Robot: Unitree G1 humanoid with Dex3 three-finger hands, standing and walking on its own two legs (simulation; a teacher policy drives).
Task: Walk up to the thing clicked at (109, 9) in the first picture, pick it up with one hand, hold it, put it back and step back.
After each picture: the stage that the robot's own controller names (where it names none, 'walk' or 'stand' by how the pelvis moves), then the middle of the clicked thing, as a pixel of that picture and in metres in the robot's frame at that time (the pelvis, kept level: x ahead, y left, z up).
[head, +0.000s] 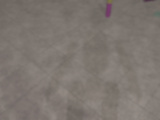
stand; (108, 8) +1.95 -0.29 -0.66
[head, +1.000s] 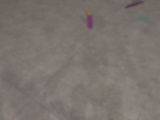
walk; (89, 19) +1.83 +0.09 -0.63
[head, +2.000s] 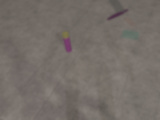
walk; (67, 42) +1.28 +0.30 -0.65
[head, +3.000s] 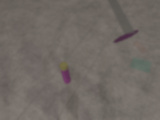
walk; (65, 73) +0.86 +0.27 -0.65
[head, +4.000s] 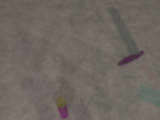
walk; (62, 108) +0.53 +0.20 -0.63
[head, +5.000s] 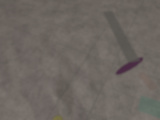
stand; out of the picture +0.40 +0.21 -0.65
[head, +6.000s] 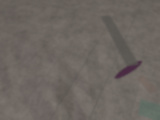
walk; out of the picture +0.38 +0.22 -0.65
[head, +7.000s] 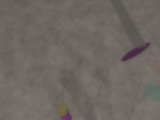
walk; (64, 114) +0.41 +0.23 -0.64
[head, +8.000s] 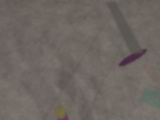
walk; (62, 117) +0.43 +0.18 -0.63
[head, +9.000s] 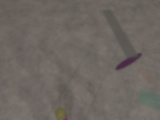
stand; (62, 119) +0.46 +0.21 -0.65
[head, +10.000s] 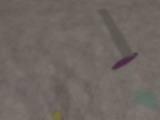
stand; out of the picture +0.44 +0.21 -0.66
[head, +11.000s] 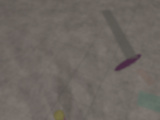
stand; out of the picture +0.44 +0.20 -0.66
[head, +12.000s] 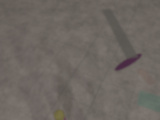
stand; out of the picture +0.44 +0.20 -0.66
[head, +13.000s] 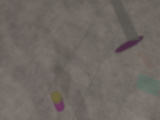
go down; (58, 102) +0.46 +0.19 -0.62
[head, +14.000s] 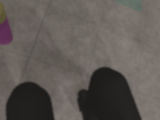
go down; out of the picture +0.55 +0.22 -0.24
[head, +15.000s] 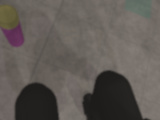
close in; (12, 29) +0.55 +0.21 -0.25
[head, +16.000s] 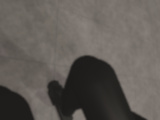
close in; out of the picture +0.53 +0.26 -0.18
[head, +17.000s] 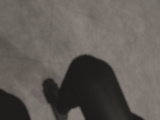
close; out of the picture +0.52 +0.27 -0.19
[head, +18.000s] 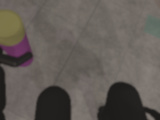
lift; (16, 45) +0.41 +0.23 -0.03
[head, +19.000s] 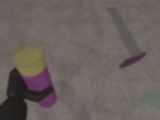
hold; (39, 81) +0.32 +0.16 +0.08
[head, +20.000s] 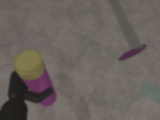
hold; (39, 82) +0.32 +0.17 +0.04
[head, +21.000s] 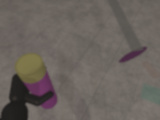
hold; (40, 85) +0.32 +0.17 +0.04
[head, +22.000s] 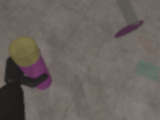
crouch; (35, 68) +0.38 +0.17 +0.00
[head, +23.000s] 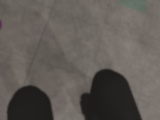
lower; out of the picture +0.55 +0.22 -0.05
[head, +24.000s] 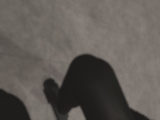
lower; out of the picture +0.50 +0.26 -0.19
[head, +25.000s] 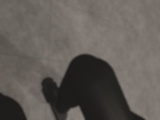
lower; out of the picture +0.51 +0.27 -0.19
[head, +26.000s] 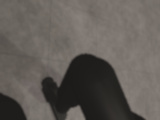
lower; out of the picture +0.51 +0.27 -0.19
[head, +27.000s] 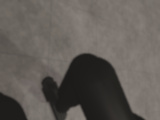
lower; out of the picture +0.51 +0.26 -0.19
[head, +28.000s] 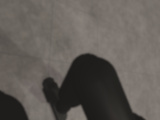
draw back; out of the picture +0.51 +0.26 -0.19
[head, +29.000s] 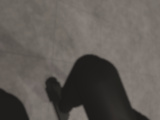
rise; out of the picture +0.51 +0.26 -0.19
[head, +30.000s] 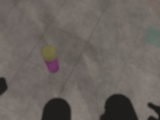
walk; (51, 61) +0.51 +0.17 -0.39
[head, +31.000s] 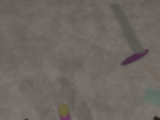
stand; (64, 116) +0.45 +0.15 -0.60
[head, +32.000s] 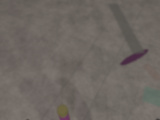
stand; (64, 116) +0.45 +0.16 -0.60
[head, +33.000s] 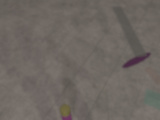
stand; (66, 116) +0.46 +0.15 -0.62
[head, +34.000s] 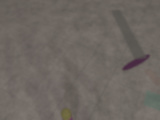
stand; (67, 119) +0.46 +0.18 -0.66
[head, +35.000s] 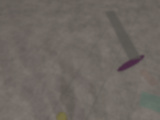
stand; out of the picture +0.43 +0.20 -0.66
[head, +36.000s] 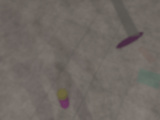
walk; (63, 99) +0.48 +0.16 -0.64
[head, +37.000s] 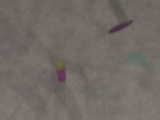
walk; (61, 71) +0.72 +0.19 -0.64
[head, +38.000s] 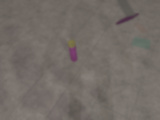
stand; (72, 51) +1.07 +0.22 -0.64
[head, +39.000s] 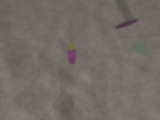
stand; (71, 53) +1.05 +0.17 -0.64
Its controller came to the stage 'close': yes
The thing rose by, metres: 0.68
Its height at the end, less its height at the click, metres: +0.00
